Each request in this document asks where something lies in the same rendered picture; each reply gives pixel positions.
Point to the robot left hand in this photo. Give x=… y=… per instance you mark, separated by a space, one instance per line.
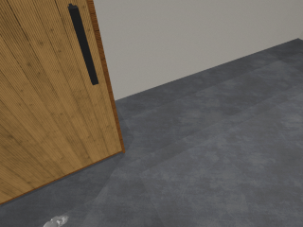
x=57 y=221

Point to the wardrobe door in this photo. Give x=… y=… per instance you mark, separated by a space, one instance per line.
x=53 y=120

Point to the handle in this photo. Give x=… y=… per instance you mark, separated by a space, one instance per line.
x=84 y=47

